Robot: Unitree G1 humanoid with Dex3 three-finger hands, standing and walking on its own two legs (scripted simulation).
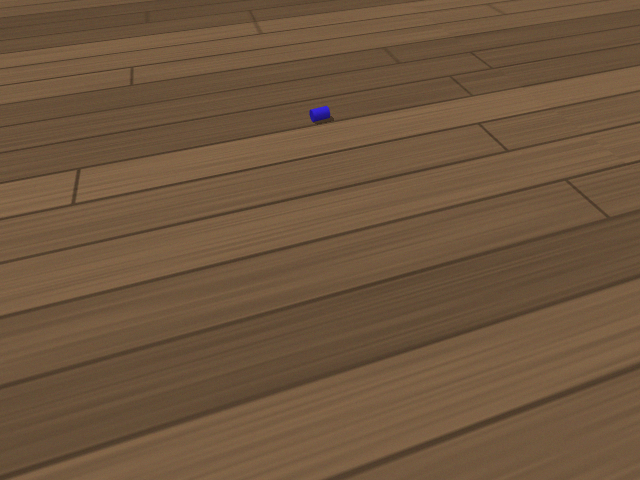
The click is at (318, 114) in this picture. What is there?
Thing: lying can
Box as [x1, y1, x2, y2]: [310, 106, 329, 121]
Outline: 327,106 311,109 311,120 314,121 329,117 329,110
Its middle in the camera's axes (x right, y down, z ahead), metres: -0.01 -0.73 +2.27
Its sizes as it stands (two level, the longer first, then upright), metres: 0.103 0.072 0.072
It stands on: the floor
